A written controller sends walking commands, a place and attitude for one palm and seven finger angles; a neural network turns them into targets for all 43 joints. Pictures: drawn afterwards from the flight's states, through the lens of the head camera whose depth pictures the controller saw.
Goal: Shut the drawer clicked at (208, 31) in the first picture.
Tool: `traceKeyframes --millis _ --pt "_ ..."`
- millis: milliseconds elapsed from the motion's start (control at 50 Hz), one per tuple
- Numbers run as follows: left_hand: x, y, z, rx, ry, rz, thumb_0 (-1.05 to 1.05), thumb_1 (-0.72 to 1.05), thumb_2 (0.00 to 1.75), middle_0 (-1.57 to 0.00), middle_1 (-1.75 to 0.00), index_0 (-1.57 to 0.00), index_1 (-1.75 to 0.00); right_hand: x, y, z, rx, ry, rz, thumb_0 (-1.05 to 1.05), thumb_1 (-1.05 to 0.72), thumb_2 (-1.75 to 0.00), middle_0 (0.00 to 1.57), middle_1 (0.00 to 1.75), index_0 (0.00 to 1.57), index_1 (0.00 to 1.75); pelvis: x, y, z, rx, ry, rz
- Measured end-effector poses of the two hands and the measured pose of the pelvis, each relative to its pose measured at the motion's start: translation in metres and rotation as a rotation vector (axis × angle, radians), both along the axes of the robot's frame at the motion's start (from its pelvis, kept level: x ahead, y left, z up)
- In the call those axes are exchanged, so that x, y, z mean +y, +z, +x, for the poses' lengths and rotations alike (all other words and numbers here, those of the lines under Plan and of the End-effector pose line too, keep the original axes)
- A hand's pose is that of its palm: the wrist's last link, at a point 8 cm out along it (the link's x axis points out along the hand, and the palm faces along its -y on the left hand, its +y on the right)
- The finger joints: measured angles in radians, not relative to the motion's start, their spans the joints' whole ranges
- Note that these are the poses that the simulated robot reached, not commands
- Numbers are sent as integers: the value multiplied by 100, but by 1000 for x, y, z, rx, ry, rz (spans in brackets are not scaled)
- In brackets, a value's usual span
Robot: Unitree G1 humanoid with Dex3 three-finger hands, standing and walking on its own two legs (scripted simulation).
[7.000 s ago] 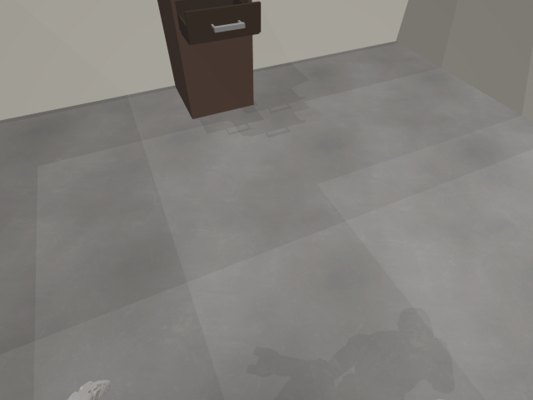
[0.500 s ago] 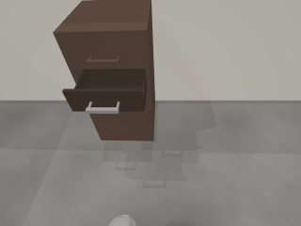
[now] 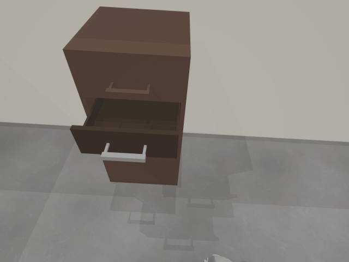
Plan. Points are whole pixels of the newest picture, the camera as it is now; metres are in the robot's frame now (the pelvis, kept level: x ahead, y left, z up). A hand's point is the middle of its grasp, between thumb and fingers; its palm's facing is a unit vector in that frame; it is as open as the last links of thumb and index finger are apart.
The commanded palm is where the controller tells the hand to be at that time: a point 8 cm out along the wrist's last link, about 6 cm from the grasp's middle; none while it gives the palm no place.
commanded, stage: take the last steps up to it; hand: left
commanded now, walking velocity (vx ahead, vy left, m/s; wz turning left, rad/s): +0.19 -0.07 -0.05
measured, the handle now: (125, 152) +0.50 +0.22 -0.16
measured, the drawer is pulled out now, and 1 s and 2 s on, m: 0.18 0.18 0.18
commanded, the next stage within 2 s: come to a stop and stand still in 0.14 s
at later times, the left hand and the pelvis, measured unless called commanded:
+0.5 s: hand (129, 251) +0.19 +0.13 -0.17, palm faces +0.03 -0.97 -0.25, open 7.2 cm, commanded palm none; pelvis +0.11 -0.05 -0.01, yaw +0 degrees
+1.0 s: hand out of the picture +0.06 +0.22 -0.18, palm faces +0.06 -0.97 -0.22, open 7.4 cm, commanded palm none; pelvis +0.06 +0.03 +0.00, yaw -1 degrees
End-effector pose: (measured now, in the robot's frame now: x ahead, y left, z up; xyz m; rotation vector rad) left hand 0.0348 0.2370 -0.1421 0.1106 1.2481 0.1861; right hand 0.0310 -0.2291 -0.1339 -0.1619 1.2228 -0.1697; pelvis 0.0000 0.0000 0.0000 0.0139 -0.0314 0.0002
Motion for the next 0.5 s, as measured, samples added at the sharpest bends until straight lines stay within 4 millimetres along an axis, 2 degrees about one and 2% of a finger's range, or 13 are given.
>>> traceKeyframes --millis 60,120,200,260,300,360,500 --pt "-3 7 48 -64 -32 11 0 91 90 -19 -30 -19 -30 3 -7 -13 76 -31 27 0 -93 -90 20 29 20 30 -3 0 18 1 -3 7" --pt "-13 12 88 -89 -75 19 0 91 90 -19 -30 -19 -30 4 -13 -25 151 -69 58 0 -92 -90 20 29 20 30 -10 -2 37 1 -10 11" --pt "-35 10 133 -91 -134 29 0 91 90 -19 -30 -19 -30 1 -23 -37 253 -123 98 1 -91 -90 20 29 20 30 -26 -7 64 7 -23 14" --pt "-54 1 157 -103 -152 35 0 91 90 -19 -30 -20 -30 -8 -34 -38 326 -147 124 1 -91 -90 20 29 20 30 -42 -19 86 13 -27 12" --pt "-65 -1 161 -97 -144 28 0 91 90 -19 -30 -20 -30 -17 -36 -30 356 -143 124 1 -91 -90 20 29 20 30 -49 -19 95 9 -19 -2" --pt "-75 1 156 -69 -98 25 -1 92 90 -20 -30 -20 -30 -30 -32 -4 346 -123 103 1 -91 -90 20 29 20 30 -54 -14 104 7 -13 -6" --pt "-58 9 142 -7 -49 70 -2 94 90 -20 -30 -20 -30 -51 -29 73 222 -57 55 1 -91 -90 20 29 19 30 -52 -7 107 22 -3 3"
